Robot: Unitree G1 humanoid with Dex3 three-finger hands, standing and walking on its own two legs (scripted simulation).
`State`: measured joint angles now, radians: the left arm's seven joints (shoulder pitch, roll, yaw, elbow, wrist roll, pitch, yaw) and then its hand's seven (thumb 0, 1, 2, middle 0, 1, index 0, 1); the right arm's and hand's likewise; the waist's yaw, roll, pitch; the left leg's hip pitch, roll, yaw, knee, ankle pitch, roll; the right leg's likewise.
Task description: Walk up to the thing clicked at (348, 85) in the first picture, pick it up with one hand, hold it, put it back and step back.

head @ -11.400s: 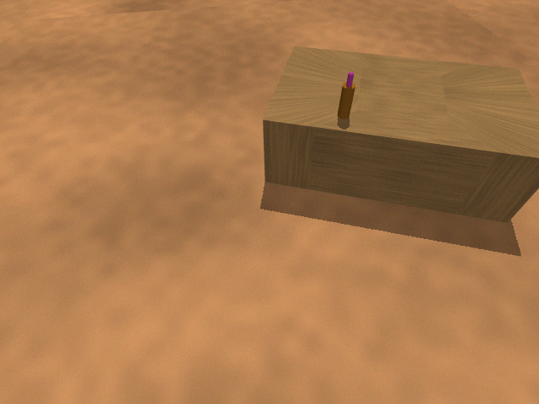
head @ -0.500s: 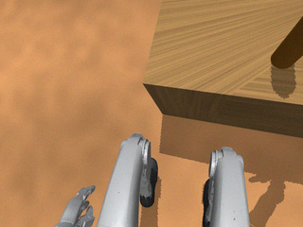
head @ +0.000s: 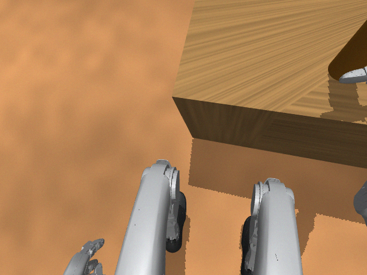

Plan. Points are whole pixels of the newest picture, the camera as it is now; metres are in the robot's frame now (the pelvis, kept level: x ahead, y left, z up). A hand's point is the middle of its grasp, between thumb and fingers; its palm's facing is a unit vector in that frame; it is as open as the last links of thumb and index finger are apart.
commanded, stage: close in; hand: right
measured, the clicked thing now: out of the picture +0.54 -0.24 +0.04
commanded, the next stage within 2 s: rest palm in 0.08 s
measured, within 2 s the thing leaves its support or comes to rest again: leaves its support in 1.76 s
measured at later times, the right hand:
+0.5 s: hand (362, 49) +0.54 -0.24 +0.01, palm faces +0.19 +0.98 -0.02, open 16.9 cm
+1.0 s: hand (361, 47) +0.54 -0.24 +0.00, palm faces +0.20 +0.98 -0.03, open 12.5 cm
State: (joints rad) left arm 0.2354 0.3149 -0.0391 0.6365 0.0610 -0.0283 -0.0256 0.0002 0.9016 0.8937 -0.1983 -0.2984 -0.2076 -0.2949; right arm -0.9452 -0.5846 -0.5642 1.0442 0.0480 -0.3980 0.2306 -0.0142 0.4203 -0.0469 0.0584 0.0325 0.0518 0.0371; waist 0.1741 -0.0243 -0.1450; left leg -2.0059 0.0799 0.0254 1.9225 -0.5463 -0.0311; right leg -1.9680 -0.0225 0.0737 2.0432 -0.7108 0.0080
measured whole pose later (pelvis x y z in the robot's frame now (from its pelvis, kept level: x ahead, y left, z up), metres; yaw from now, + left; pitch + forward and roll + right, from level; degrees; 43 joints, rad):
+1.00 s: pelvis +0.00 +0.00 -0.01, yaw -1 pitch +37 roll +4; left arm 0.21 0.31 -0.01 0.64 0.07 0.03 -0.03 0.00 0.90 0.90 -0.20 -0.30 -0.21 -0.30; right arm -0.97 -0.51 -0.50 1.02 0.03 -0.43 0.14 -0.01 0.27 -0.27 0.67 0.44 0.66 0.44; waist 0.16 -0.02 -0.13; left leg -2.03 0.09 0.01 1.96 -0.57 -0.04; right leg -1.99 -0.01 0.06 2.07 -0.72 0.01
